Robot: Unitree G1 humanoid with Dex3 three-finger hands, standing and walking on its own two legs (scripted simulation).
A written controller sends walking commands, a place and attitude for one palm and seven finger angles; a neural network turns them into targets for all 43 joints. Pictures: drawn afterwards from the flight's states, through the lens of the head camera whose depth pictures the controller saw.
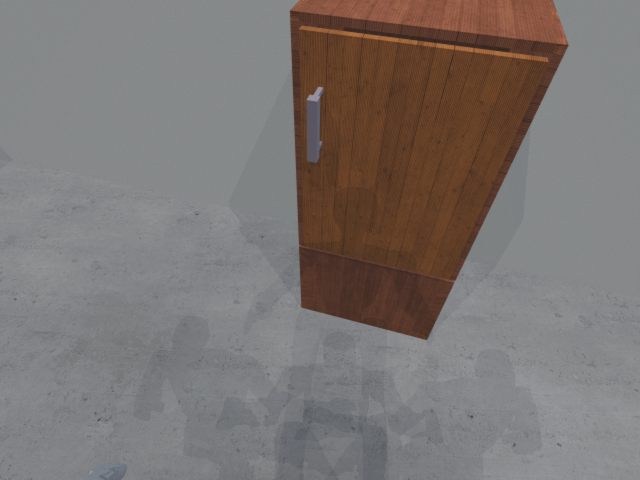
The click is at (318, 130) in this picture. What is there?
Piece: cupboard door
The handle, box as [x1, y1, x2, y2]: [306, 87, 322, 162]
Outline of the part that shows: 322,87 318,87 314,94 309,95 306,100 307,160 316,162 318,158 318,150 321,145 321,141 319,140 319,97 322,92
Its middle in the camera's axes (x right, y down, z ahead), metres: -0.01 -0.23 +0.78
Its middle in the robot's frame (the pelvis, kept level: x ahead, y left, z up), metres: +0.75 +0.05 +0.04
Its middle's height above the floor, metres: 0.81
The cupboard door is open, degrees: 0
